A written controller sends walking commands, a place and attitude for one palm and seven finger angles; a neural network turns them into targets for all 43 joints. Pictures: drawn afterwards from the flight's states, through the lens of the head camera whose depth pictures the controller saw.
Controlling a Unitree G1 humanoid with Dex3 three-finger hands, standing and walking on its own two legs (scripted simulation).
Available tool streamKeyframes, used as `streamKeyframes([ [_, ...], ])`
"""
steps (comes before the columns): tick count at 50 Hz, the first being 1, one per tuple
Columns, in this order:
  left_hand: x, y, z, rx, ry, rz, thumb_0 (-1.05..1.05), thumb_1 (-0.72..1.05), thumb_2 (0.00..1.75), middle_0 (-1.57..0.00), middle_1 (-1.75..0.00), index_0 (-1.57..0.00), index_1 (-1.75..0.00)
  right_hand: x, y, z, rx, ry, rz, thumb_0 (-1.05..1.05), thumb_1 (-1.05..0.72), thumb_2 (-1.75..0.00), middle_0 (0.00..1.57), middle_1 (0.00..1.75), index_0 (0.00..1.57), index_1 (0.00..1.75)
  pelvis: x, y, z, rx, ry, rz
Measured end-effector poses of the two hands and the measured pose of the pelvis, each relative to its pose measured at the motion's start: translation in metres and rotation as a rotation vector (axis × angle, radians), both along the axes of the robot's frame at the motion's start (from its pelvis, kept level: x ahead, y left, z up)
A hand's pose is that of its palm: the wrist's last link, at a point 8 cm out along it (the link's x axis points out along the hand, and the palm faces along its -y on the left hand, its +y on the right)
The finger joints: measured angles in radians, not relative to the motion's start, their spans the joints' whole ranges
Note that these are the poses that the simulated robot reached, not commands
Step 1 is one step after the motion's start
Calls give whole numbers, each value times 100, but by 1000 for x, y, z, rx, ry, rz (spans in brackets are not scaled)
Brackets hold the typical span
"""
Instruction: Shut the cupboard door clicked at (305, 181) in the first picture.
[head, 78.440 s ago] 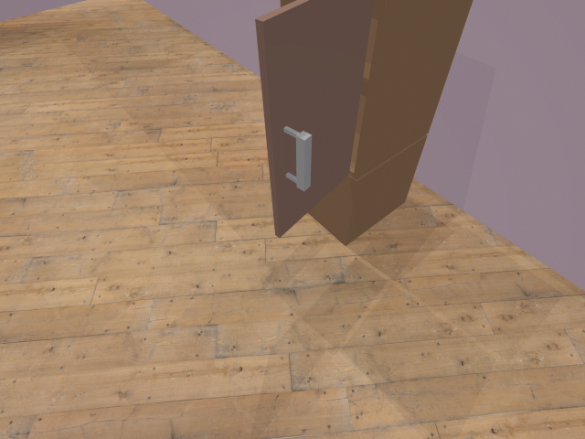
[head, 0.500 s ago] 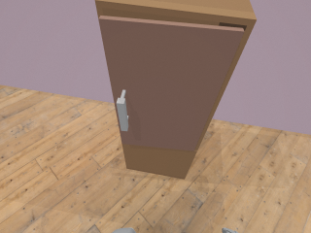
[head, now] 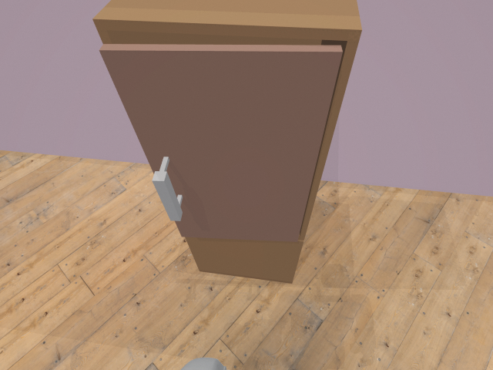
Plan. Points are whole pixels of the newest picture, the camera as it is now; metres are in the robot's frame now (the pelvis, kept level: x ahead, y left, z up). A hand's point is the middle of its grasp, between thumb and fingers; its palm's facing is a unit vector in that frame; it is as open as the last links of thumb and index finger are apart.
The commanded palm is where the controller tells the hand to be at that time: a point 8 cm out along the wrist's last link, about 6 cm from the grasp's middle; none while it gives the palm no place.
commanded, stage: come to a stop and stand still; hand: left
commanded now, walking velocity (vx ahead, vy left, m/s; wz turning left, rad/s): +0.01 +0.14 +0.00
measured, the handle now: (171, 190) +0.47 +0.20 -0.06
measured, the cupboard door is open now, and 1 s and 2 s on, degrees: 5 5 5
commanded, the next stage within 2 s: look again from close up in 0.62 s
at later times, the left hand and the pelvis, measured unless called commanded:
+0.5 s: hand out of the picture -0.05 +0.23 -0.17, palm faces +0.03 -0.98 -0.20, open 7.4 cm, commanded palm none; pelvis -0.04 +0.05 +0.00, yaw -1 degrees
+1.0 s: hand out of the picture -0.01 +0.24 -0.17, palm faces -0.01 -0.97 -0.25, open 7.3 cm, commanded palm none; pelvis -0.03 +0.05 +0.00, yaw +0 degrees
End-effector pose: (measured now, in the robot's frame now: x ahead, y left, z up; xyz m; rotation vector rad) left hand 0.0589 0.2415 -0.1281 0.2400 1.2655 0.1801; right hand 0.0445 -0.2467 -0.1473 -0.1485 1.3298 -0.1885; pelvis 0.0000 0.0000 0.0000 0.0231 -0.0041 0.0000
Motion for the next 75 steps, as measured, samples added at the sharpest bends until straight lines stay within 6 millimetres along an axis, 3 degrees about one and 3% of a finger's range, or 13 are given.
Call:
streamKeyframes([
  [6, -17, 6, -3, -30, -20, 31, 1, 91, 90, -20, -30, -21, -30, 7, 9, 12, -14, -35, 48, 0, -91, -90, 20, 29, 20, 30, -12, 11, 3, 4, 0, 11],
  [10, -37, 22, -19, -61, -4, 55, 1, 90, 90, -20, -30, -21, -30, 7, 25, 15, -41, -91, 72, 0, -91, -90, 20, 29, 20, 30, -21, 27, -5, -24, -5, 15],
  [18, -79, 40, -26, -88, 80, 89, 1, 91, 90, -20, -30, -20, -30, -17, 62, 21, -29, -69, 98, 0, -90, -90, 20, 29, 20, 30, -31, 41, 0, -12, -30, 1],
  [26, -117, 34, -15, -87, 172, 71, 1, 91, 90, -20, -30, -20, -30, -39, 65, 14, 1, -44, 48, 0, -92, -90, 20, 29, 20, 30, -39, 47, 4, -20, -21, -10],
  [32, -121, 26, -15, -102, 193, 62, 1, 91, 90, -20, -30, -20, -30, -68, 65, 14, 7, 19, 20, 0, -92, -90, 20, 29, 20, 30, -38, 47, 7, -19, -17, -13],
  [38, -109, 17, -19, -109, 156, 33, 1, 91, 90, -20, -30, -20, -30, -93, 68, 12, 16, 76, 5, 0, -91, -90, 20, 29, 20, 30, -38, 45, 5, -27, -13, -9],
  [43, -96, 24, -17, -86, 120, 1, 1, 91, 90, -20, -30, -20, -30, -92, 74, 1, 43, 53, 14, 0, -91, -90, 20, 29, 20, 30, -38, 49, -1, -25, -8, -3],
  [51, -72, 43, -4, -16, 67, 6, 1, 91, 90, -20, -30, -20, -30, -72, 78, -8, 74, 12, 33, 1, -92, -90, 20, 29, 20, 30, -28, 49, -2, -10, -5, -3],
  [66, -35, 36, -3, -4, 25, -8, 1, 91, 90, -20, -30, -20, -30, -20, 35, 4, -2, -49, 64, 0, -91, -90, 20, 29, 20, 30, -14, 32, 0, -10, 4, -4],
  [68, -6, 44, 12, -6, -171, 85, 1, 91, 90, -20, -30, -21, -30, -8, 27, 11, -59, -153, 72, 0, -90, -90, 20, 29, 20, 30, -17, 28, -5, -10, -3, 1],
  [72, 63, 43, 82, 19, -704, 98, 2, 91, 90, -22, -32, -22, -32, 30, 13, 26, -94, -435, 79, 1, -90, -90, 20, 29, 20, 30, -16, 22, -15, 3, 19, 28],
  [75, 93, 35, 122, -19, -996, 40, 1, 91, 90, -24, -35, -25, -35, 62, 8, 36, -84, -608, 88, 1, -90, -90, 20, 29, 20, 30, -22, 19, -22, -4, 66, 36],
])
